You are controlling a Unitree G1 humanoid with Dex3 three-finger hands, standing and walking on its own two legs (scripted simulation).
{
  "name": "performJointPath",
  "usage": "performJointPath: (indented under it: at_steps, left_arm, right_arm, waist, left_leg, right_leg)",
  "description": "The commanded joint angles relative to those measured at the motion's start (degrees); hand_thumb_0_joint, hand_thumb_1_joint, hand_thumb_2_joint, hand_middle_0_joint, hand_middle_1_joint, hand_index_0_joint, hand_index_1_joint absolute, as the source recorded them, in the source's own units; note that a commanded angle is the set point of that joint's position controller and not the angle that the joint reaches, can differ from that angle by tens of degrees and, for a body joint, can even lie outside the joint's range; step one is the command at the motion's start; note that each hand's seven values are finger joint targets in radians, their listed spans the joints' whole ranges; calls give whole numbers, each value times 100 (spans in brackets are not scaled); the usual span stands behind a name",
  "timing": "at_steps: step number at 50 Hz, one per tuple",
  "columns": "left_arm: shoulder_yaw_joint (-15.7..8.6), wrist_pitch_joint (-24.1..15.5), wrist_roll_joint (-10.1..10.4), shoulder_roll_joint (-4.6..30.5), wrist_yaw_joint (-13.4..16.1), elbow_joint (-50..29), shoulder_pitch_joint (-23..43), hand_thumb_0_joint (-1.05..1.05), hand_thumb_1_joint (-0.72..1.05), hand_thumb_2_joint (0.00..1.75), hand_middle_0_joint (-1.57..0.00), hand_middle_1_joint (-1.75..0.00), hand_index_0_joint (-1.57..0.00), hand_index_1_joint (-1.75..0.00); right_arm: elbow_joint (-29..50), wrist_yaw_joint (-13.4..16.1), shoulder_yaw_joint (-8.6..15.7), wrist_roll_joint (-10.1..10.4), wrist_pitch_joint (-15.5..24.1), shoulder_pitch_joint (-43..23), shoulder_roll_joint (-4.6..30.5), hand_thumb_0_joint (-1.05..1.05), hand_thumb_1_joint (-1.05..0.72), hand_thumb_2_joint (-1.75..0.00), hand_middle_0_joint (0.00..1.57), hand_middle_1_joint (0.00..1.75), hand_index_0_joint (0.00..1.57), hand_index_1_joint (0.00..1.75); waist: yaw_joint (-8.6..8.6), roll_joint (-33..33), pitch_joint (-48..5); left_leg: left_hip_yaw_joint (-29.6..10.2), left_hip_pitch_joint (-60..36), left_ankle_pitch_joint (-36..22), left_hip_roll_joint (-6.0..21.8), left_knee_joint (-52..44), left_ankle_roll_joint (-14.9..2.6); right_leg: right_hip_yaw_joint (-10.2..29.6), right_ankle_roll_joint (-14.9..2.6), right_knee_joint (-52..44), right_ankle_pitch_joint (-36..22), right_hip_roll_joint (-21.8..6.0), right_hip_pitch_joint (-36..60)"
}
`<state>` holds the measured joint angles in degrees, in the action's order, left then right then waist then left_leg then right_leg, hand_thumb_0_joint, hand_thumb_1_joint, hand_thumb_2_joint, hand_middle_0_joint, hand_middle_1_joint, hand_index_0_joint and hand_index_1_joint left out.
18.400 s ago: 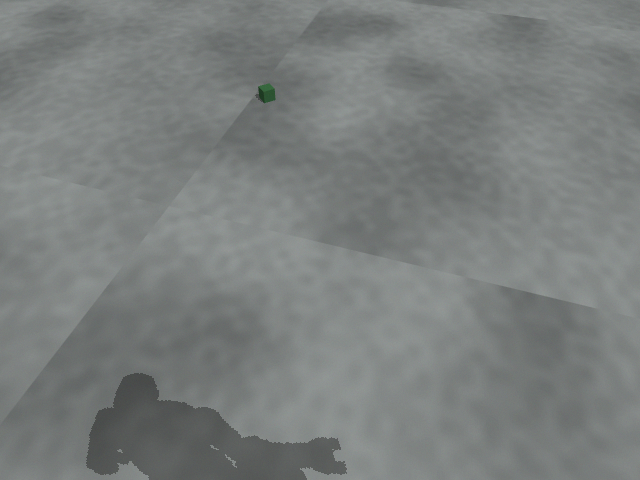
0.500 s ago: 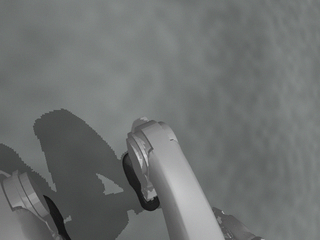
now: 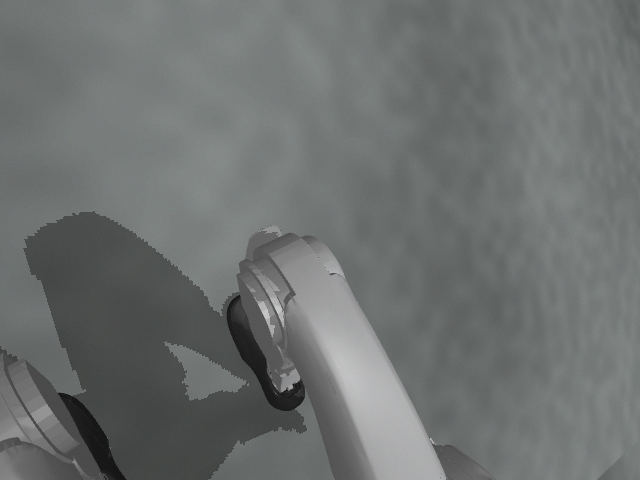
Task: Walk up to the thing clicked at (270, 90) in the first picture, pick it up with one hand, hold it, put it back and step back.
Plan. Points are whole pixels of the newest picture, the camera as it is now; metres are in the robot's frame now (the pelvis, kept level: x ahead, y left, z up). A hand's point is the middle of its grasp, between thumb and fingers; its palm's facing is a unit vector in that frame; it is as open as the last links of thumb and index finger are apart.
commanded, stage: rest palm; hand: left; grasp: from above
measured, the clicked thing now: out of the picture +0.49 +0.35 -0.28
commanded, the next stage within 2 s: close in 0.84 s
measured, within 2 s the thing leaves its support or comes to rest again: neither
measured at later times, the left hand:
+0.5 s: hand out of the picture +0.48 +0.34 -0.24, palm faces -0.27 -0.34 -0.90, open 14.0 cm
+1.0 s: hand out of the picture +0.48 +0.34 -0.24, palm faces -0.26 -0.34 -0.90, open 14.0 cm
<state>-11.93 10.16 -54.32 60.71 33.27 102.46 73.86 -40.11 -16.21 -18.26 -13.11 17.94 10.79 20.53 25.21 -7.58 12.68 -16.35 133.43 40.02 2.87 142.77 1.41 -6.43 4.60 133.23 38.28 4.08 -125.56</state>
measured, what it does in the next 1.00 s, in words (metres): stands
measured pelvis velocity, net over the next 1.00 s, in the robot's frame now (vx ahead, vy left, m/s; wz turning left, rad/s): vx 0.00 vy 0.00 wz -0.03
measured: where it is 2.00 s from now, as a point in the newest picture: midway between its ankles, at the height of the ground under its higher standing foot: (195, 422)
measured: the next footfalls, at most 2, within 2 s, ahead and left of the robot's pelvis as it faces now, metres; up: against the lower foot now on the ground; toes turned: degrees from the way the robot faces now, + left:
none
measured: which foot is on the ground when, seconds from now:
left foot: down 0.00-1.00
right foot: down 0.00-1.00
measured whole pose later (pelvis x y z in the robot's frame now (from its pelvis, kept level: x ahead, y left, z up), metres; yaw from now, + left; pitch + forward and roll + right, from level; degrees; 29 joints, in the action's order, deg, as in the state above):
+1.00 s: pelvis +0.00 +0.00 +0.01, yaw -2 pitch +29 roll -16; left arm -11.3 10.3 -53.0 64.1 35.9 103.3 75.1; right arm -37.1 -16.7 -21.3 -13.9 17.5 8.9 21.7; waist 27.3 -9.0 14.6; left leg -17.8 133.0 39.8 3.3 141.5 1.4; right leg -7.9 5.1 130.6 37.1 4.3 -124.6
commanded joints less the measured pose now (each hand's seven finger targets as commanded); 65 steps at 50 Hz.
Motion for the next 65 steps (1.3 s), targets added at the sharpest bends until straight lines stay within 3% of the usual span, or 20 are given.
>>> performJointPath:
  at_steps: [1, 12, 26, 28, 30, 34, 39, 45, 53, 56, 65]
  left_arm:
    - [172, -70, -168, 1124, 312, -601, 1607, 0, -51, 94, -16, -93, -14, -94]
    - [123, 21, -179, 1301, 463, -312, 1552, 0, -54, 96, -13, -96, -11, -97]
    - [359, -34, -114, 1247, 472, -383, 1578, 0, -53, 96, -14, -97, -12, -98]
    - [320, -30, -114, 1327, 538, -368, 1642, 0, -53, 96, -12, -99, -11, -100]
    - [337, -5, -17, 1213, 495, -427, 1549, 0, -54, 97, -12, -97, -11, -99]
    - [190, -1, -49, 1484, 560, -504, 1577, 0, -53, 97, -13, -97, -11, -99]
    - [169, 7, 0, 1453, 525, -576, 1525, 0, -54, 97, -12, -97, -10, -99]
    - [233, 6, 34, 1358, 470, -569, 1480, 0, -54, 99, -12, -98, -9, -100]
    - [299, -24, 57, 1309, 379, -660, 1489, 0, -37, 86, -20, -93, -20, -92]
    - [318, -5, 43, 1283, 347, -539, 1386, 0, -35, 83, -21, -92, -22, -91]
    - [201, -51, 35, 1504, 364, -636, 1376, 0, -24, 75, -30, -83, -31, -82]
  right_arm:
    - [-172, -16, 418, 42, 4, 1332, 1998, 0, -92, -91, 20, 30, 20, 30]
    - [-26, -48, 262, -2, 23, 1181, 2035, 0, -92, -91, 20, 30, 20, 30]
    - [58, -35, 164, -53, -8, 1127, 2103, 0, -92, -91, 20, 30, 20, 30]
    - [24, -37, 155, -25, 2, 1131, 2127, 0, -92, -91, 20, 30, 20, 30]
    - [40, -79, 124, -51, 3, 1117, 2064, 0, -92, -91, 20, 30, 20, 30]
    - [77, -84, 119, -19, -24, 1129, 2098, 0, -92, -91, 20, 30, 20, 30]
    - [72, -79, 100, -13, -63, 1139, 2114, 0, -92, -91, 20, 30, 20, 30]
    - [38, -58, 141, -26, -68, 1181, 2070, 0, -92, -91, 20, 30, 20, 30]
    - [34, -33, 155, -30, -52, 1187, 2083, 0, -91, -91, 20, 30, 20, 30]
    - [25, -25, 108, -3, -36, 1156, 2033, 0, -90, -90, 20, 30, 20, 30]
    - [69, 9, 185, -8, -12, 1128, 2113, 0, -90, -90, 20, 30, 20, 30]
  waist:
    - [441, 3441, -3660]
    - [536, 3270, -3448]
    - [725, 3376, -3333]
    - [653, 3436, -3322]
    - [709, 3449, -3267]
    - [624, 3503, -3433]
    - [647, 3486, -3568]
    - [657, 3450, -3529]
    - [687, 3365, -3515]
    - [611, 3288, -3420]
    - [548, 3223, -3482]
  left_leg:
    - [669, -3137, -1389, 225, -1437, -99]
    - [616, -2884, -1258, 234, -1450, -127]
    - [521, -3022, -1248, 269, -1515, -96]
    - [490, -3047, -1236, 292, -1555, -74]
    - [475, -3084, -1239, 306, -1538, -75]
    - [515, -3052, -1321, 301, -1534, -85]
    - [507, -3139, -1575, 324, -1479, -86]
    - [545, -3111, -1451, 309, -1477, -93]
    - [578, -2964, -1348, 289, -1478, -118]
    - [566, -2955, -1387, 287, -1476, -111]
    - [645, -2844, -1237, 263, -1455, -142]
  right_leg:
    - [-994, -555, -1090, -1613, 158, 1986]
    - [-1017, -520, -1174, -1585, 189, 1990]
    - [-1050, -495, -1242, -1647, 195, 2100]
    - [-1085, -513, -1220, -1614, 199, 2013]
    - [-1057, -498, -1226, -1623, 169, 2008]
    - [-1046, -499, -1271, -1708, 171, 2174]
    - [-1053, -490, -1274, -1902, 173, 2239]
    - [-1045, -495, -1330, -1812, 201, 2275]
    - [-1023, -488, -1366, -1763, 207, 2320]
    - [-1030, -497, -1315, -1734, 194, 2184]
    - [-969, -494, -1365, -1636, 213, 2316]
